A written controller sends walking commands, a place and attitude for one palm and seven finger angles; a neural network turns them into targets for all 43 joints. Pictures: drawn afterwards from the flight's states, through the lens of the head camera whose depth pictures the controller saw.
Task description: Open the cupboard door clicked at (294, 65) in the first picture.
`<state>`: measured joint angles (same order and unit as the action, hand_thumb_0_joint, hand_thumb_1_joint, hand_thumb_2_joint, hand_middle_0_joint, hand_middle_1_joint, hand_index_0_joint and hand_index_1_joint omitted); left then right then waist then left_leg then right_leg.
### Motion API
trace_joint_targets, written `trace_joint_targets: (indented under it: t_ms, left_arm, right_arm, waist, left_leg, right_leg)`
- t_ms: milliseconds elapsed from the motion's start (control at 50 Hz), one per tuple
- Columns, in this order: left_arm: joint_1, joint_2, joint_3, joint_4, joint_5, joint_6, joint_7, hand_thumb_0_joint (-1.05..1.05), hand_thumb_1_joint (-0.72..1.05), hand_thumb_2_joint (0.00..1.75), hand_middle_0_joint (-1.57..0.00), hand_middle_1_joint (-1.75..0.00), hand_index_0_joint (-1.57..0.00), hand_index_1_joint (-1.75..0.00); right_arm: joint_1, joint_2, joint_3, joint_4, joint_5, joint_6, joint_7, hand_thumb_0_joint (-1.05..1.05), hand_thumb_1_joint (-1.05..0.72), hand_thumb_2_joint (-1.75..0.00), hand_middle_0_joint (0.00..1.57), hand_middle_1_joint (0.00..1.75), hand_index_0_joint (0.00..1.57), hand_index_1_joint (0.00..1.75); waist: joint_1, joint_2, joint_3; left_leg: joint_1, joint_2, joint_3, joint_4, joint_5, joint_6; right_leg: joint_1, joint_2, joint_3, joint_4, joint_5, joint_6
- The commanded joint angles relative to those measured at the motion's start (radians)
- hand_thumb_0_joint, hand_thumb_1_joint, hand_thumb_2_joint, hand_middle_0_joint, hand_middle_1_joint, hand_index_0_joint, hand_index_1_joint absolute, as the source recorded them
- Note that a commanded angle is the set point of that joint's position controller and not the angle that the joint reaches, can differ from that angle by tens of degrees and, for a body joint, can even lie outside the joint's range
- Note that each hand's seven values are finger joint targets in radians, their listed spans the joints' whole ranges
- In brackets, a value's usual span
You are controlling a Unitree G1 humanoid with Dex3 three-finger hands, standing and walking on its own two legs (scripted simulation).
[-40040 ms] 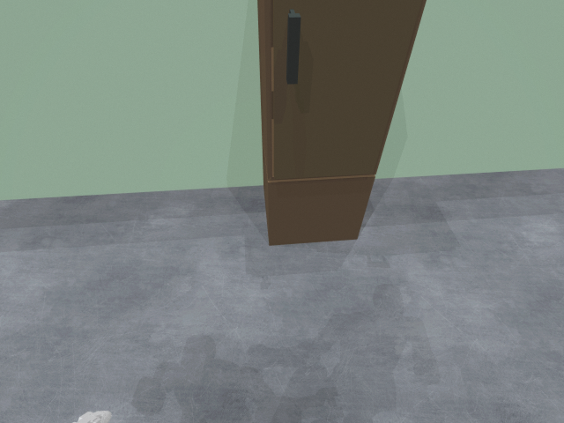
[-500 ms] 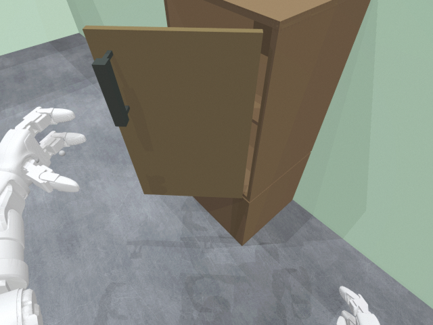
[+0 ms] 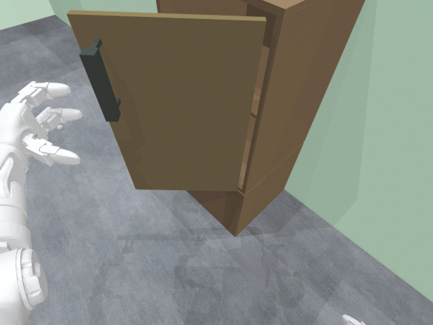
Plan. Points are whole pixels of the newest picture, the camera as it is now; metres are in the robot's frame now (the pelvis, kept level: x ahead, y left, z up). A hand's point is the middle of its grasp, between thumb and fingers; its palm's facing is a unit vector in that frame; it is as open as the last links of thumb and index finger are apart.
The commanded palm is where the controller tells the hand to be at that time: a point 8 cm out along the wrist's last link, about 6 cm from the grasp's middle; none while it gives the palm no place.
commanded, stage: move the hooked fingers beside the handle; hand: left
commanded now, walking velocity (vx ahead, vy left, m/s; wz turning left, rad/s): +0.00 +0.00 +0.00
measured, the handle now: (105, 81) +0.56 +0.25 +0.14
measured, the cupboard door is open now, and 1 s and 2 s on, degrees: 45 45 45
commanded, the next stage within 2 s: slide the fingers in behind the handle in 1.92 s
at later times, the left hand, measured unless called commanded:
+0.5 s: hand (72, 100) +0.48 +0.28 +0.15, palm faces +0.01 -1.00 +0.01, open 14.0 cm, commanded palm +0.47 +0.34 +0.14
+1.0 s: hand (68, 93) +0.52 +0.31 +0.13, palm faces +0.01 -1.00 +0.02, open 14.0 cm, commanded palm +0.50 +0.35 +0.14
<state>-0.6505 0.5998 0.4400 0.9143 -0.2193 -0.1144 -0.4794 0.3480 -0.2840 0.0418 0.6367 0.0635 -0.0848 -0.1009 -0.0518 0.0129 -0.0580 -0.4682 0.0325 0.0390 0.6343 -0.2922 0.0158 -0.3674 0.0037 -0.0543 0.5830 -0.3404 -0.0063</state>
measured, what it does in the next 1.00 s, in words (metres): stands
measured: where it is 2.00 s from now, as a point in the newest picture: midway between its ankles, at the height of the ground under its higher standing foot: outside the picture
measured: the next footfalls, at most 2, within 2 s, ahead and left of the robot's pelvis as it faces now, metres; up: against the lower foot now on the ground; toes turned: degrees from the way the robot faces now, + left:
none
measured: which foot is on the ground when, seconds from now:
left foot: down 0.00-1.00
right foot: down 0.00-1.00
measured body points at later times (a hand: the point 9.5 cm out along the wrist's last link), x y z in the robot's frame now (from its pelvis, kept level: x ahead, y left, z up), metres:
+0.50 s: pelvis +0.00 +0.01 -0.01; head +0.08 +0.02 +0.43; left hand +0.47 +0.34 +0.15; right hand +0.00 -0.28 -0.11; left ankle +0.01 +0.11 -0.73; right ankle -0.03 -0.12 -0.73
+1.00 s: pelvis +0.02 +0.02 -0.02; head +0.14 +0.05 +0.41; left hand +0.52 +0.37 +0.13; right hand -0.03 -0.26 -0.11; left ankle +0.01 +0.11 -0.73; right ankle -0.03 -0.12 -0.73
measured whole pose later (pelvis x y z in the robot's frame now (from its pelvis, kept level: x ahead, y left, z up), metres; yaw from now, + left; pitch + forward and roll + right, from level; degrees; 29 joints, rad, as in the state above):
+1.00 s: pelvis +0.02 +0.02 -0.02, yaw -3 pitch +20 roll -4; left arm -1.03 0.91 0.55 1.28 -0.09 -0.18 -0.55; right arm 0.47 -0.29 0.05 0.63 0.03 0.09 -0.08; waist -0.18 0.00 -0.08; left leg -0.77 0.07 0.04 0.78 -0.36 0.03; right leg -0.64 0.03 -0.04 0.66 -0.36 0.01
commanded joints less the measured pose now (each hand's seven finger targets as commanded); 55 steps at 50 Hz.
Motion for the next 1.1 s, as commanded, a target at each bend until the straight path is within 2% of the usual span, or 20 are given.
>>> trace_joint_targets:
  t_ms: [0,40,120,240,280,300,360,400,440,520,620,720,760,800,860,920,960,1000,1060,1080]
  left_arm:
    - [-0.471,0.332,0.062,-0.144,-0.016,-0.09,-0.005,0.0,-0.5,0.3,-0.3,-1.2,-0.3,-1.2]
    - [-0.493,0.347,0.067,-0.079,-0.015,-0.093,-0.01,0.0,-0.5,0.3,-0.3,-1.2,-0.3,-1.2]
    - [-0.567,0.353,0.037,-0.059,0.015,-0.115,-0.016,0.0,-0.5,0.3,-0.3,-1.2,-0.3,-1.2]
    - [-0.675,0.387,0.037,0.031,0.019,-0.131,-0.014,0.0,-0.5,0.3,-0.3,-1.2,-0.3,-1.2]
    - [-0.684,0.445,0.069,0.045,0.04,-0.138,-0.011,0.0,-0.5,0.3,-0.3,-1.2,-0.3,-1.2]
    - [-0.705,0.428,0.046,0.052,0.047,-0.14,-0.011,0.0,-0.5,0.3,-0.3,-1.2,-0.3,-1.2]
    - [-0.73,0.465,0.075,0.048,0.047,-0.157,-0.01,0.0,-0.5,0.3,-0.3,-1.2,-0.3,-1.2]
    - [-0.729,0.452,0.058,0.087,0.056,-0.149,-0.014,0.0,-0.5,0.3,-0.3,-1.2,-0.3,-1.2]
    - [-0.728,0.515,0.099,0.156,0.056,-0.134,-0.01,0.0,-0.5,0.3,-0.3,-1.2,-0.3,-1.2]
    - [-0.778,0.581,0.099,0.179,0.106,-0.13,-0.012,0.0,-0.5,0.3,-0.3,-1.2,-0.3,-1.2]
    - [-0.834,0.654,0.125,0.213,0.118,-0.146,-0.036,0.0,-0.5,0.3,-0.3,-1.2,-0.3,-1.2]
    - [-0.826,0.639,0.101,0.27,0.12,-0.123,-0.07,0.0,-0.5,0.3,-0.3,-1.2,-0.3,-1.2]
    - [-0.8,0.677,0.135,0.248,0.117,-0.121,-0.079,0.0,-0.5,0.3,-0.3,-1.2,-0.3,-1.2]
    - [-0.798,0.639,0.11,0.239,0.117,-0.112,-0.084,0.0,-0.5,0.3,-0.3,-1.2,-0.3,-1.2]
    - [-0.806,0.671,0.15,0.177,0.106,-0.124,-0.083,0.0,-0.5,0.3,-0.3,-1.2,-0.3,-1.2]
    - [-0.815,0.621,0.127,0.13,0.103,-0.129,-0.073,0.0,-0.5,0.3,-0.3,-1.2,-0.3,-1.2]
    - [-0.796,0.658,0.172,0.1,0.093,-0.134,-0.067,0.0,-0.5,0.3,-0.3,-1.2,-0.3,-1.2]
    - [-0.772,0.592,0.133,0.068,0.089,-0.128,-0.064,0.0,-0.5,0.3,-0.3,-1.2,-0.3,-1.2]
    - [-0.743,0.601,0.152,0.088,0.08,-0.113,-0.056,0.0,-0.5,0.3,-0.3,-1.2,-0.3,-1.2]
    - [-0.724,0.541,0.11,0.084,0.077,-0.107,-0.056,0.0,-0.5,0.3,-0.3,-1.2,-0.3,-1.2]
  right_arm:
    - [0.049,-0.18,-0.067,-0.093,-0.001,-0.025,-0.01,0.0,-0.9,-0.9,0.2,0.3,0.2,0.3]
    - [0.065,-0.185,-0.066,-0.085,-0.003,-0.013,-0.01,0.0,-0.9,-0.9,0.2,0.3,0.2,0.3]
    - [0.081,-0.189,-0.07,-0.081,-0.006,0.0,-0.009,0.0,-0.9,-0.9,0.2,0.3,0.2,0.3]
    - [0.119,-0.203,-0.068,-0.057,-0.012,0.023,-0.012,0.0,-0.9,-0.9,0.2,0.3,0.2,0.3]
    - [0.134,-0.209,-0.071,-0.053,-0.014,0.029,-0.01,0.0,-0.9,-0.9,0.2,0.3,0.2,0.3]
    - [0.138,-0.207,-0.07,-0.05,-0.014,0.032,-0.01,0.0,-0.9,-0.9,0.2,0.3,0.2,0.3]
    - [0.162,-0.212,-0.074,-0.046,-0.019,0.044,-0.007,0.0,-0.9,-0.9,0.2,0.3,0.2,0.3]
    - [0.171,-0.21,-0.073,-0.041,-0.02,0.053,-0.005,0.0,-0.9,-0.9,0.2,0.3,0.2,0.3]
    - [0.189,-0.22,-0.069,-0.039,-0.021,0.068,-0.009,0.0,-0.9,-0.9,0.2,0.3,0.2,0.3]
    - [0.212,-0.222,-0.07,-0.045,-0.02,0.086,-0.009,0.0,-0.9,-0.9,0.2,0.3,0.2,0.3]
    - [0.247,-0.23,-0.066,-0.042,-0.026,0.11,-0.014,0.0,-0.9,-0.9,0.2,0.3,0.2,0.3]
    - [0.271,-0.231,-0.061,-0.038,-0.03,0.129,-0.014,0.0,-0.9,-0.9,0.2,0.3,0.2,0.3]
    - [0.279,-0.234,-0.062,-0.049,-0.03,0.139,-0.015,0.0,-0.9,-0.9,0.2,0.3,0.2,0.3]
    - [0.286,-0.229,-0.066,-0.048,-0.033,0.144,-0.009,0.0,-0.9,-0.9,0.2,0.3,0.2,0.3]
    - [0.293,-0.232,-0.07,-0.056,-0.037,0.155,-0.004,0.0,-0.9,-0.9,0.2,0.3,0.2,0.3]
    - [0.293,-0.223,-0.077,-0.053,-0.04,0.158,0.008,0.0,-0.9,-0.9,0.2,0.3,0.2,0.3]
    - [0.292,-0.225,-0.078,-0.057,-0.04,0.165,0.011,0.0,-0.9,-0.9,0.2,0.3,0.2,0.3]
    - [0.281,-0.214,-0.08,-0.063,-0.041,0.164,0.022,0.0,-0.9,-0.9,0.2,0.3,0.2,0.3]
    - [0.275,-0.217,-0.079,-0.068,-0.038,0.172,0.025,0.0,-0.9,-0.9,0.2,0.3,0.2,0.3]
    - [0.265,-0.211,-0.08,-0.076,-0.037,0.171,0.029,0.0,-0.9,-0.9,0.2,0.3,0.2,0.3]
  waist:
    - [-0.018,0.096,-0.306]
    - [-0.023,0.048,-0.29]
    - [-0.038,0.116,-0.319]
    - [-0.07,0.095,-0.317]
    - [-0.062,0.126,-0.364]
    - [-0.076,0.127,-0.356]
    - [-0.07,0.133,-0.408]
    - [-0.08,0.159,-0.389]
    - [-0.084,0.067,-0.35]
    - [-0.101,0.124,-0.373]
    - [-0.116,0.166,-0.41]
    - [-0.131,0.167,-0.411]
    - [-0.111,0.18,-0.46]
    - [-0.12,0.191,-0.456]
    - [-0.105,0.204,-0.505]
    - [-0.11,0.249,-0.508]
    - [-0.091,0.271,-0.546]
    - [-0.086,0.308,-0.538]
    - [-0.082,0.248,-0.498]
    - [-0.086,0.249,-0.49]
  left_leg:
    - [0.308,-0.017,-0.065,-0.038,0.309,0.02]
    - [0.272,-0.018,-0.064,-0.031,0.316,0.024]
    - [0.296,-0.014,-0.073,-0.018,0.315,0.018]
    - [0.256,-0.01,-0.075,-0.002,0.287,0.022]
    - [0.264,-0.01,-0.082,0.006,0.292,0.019]
    - [0.266,-0.008,-0.083,0.009,0.297,0.019]
    - [0.287,-0.003,-0.089,0.021,0.343,0.017]
    - [0.28,-0.003,-0.085,0.029,0.347,0.017]
    - [0.197,-0.005,-0.079,0.03,0.316,0.028]
    - [0.172,-0.009,-0.068,0.051,0.306,0.031]
    - [0.166,-0.005,-0.072,0.083,0.33,0.03]
    - [0.165,0.002,-0.074,0.107,0.362,0.03]
    - [0.187,0.003,-0.074,0.116,0.414,0.028]
    - [0.201,0.006,-0.074,0.124,0.438,0.026]
    - [0.242,0.012,-0.084,0.128,0.499,0.021]
    - [0.303,0.019,-0.095,0.136,0.548,0.012]
    - [0.338,0.023,-0.102,0.14,0.624,0.006]
    - [0.375,0.026,-0.106,0.14,0.661,-0.002]
    - [0.345,0.028,-0.109,0.133,0.669,-0.001]
    - [0.344,0.025,-0.104,0.13,0.655,0.0]
  right_leg:
    - [-0.063,0.026,0.017,-0.052,0.316,-0.015]
    - [-0.057,0.028,0.015,-0.047,0.329,-0.017]
    - [-0.111,0.027,0.016,-0.036,0.3,-0.014]
    - [-0.147,0.029,0.018,-0.03,0.27,-0.012]
    - [-0.148,0.029,0.022,-0.022,0.269,-0.01]
    - [-0.166,0.03,0.021,-0.022,0.269,-0.009]
    - [-0.162,0.036,0.018,-0.009,0.291,-0.009]
    - [-0.186,0.035,0.02,-0.011,0.293,-0.008]
    - [-0.156,0.038,0.022,-0.012,0.294,-0.005]
    - [-0.173,0.036,0.034,-0.005,0.303,0.005]
    - [-0.193,0.043,0.038,0.008,0.318,0.006]
    - [-0.241,0.049,0.028,0.019,0.328,0.007]
    - [-0.229,0.052,0.026,0.033,0.363,0.006]
    - [-0.255,0.055,0.02,0.034,0.368,0.007]
    - [-0.248,0.062,0.012,0.047,0.386,0.003]
    - [-0.288,0.066,0.004,0.044,0.37,0.001]
    - [-0.273,0.068,0.002,0.052,0.397,-0.003]
    - [-0.296,0.07,-0.004,0.048,0.381,-0.004]
    - [-0.281,0.072,-0.007,0.047,0.393,-0.003]
    - [-0.282,0.072,-0.008,0.042,0.388,-0.002]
